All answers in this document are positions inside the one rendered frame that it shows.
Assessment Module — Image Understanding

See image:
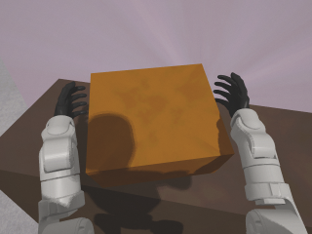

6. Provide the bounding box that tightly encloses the robot left upper arm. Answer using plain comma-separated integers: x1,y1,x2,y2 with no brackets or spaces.
42,217,95,234

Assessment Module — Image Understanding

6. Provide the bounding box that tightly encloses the robot right hand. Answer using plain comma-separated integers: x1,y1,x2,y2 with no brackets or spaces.
213,72,250,118

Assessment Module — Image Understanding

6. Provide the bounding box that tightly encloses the robot left hand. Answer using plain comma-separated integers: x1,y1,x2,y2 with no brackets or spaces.
54,81,87,119

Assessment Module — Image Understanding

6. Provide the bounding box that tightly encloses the left robot forearm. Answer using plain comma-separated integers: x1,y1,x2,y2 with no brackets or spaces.
38,115,86,234

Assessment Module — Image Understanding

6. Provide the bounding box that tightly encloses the robot right upper arm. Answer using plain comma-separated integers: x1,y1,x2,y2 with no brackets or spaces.
246,209,306,234

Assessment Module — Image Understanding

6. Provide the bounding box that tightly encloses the pedestal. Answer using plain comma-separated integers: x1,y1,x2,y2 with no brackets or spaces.
0,79,312,234

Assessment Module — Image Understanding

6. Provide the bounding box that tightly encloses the right robot forearm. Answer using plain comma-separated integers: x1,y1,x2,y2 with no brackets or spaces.
230,108,308,234

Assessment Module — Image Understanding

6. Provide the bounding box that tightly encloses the carton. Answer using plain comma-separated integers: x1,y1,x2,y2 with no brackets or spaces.
86,63,235,188

